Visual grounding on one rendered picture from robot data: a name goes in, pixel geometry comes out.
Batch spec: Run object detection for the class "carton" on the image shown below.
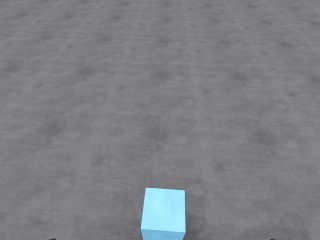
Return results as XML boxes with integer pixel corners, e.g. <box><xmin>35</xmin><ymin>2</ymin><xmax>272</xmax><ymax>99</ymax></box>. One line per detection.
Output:
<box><xmin>141</xmin><ymin>187</ymin><xmax>186</xmax><ymax>240</ymax></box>

